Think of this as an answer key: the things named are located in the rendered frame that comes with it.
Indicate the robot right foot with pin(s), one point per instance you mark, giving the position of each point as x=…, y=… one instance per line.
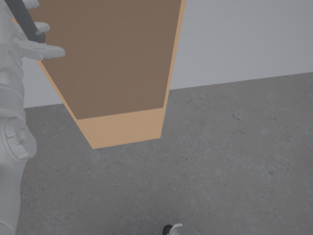
x=166, y=229

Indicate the left robot hand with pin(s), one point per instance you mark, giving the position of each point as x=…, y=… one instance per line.
x=13, y=35

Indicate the cupboard door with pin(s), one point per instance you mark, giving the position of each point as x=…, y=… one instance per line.
x=118, y=52

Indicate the handle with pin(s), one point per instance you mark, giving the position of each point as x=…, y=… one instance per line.
x=25, y=21

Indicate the robot left forearm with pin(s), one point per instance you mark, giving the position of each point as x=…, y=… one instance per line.
x=11, y=86

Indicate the right robot shin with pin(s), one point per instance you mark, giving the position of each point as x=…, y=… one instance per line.
x=176, y=225

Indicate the robot left upper arm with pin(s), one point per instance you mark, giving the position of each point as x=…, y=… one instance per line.
x=17, y=146

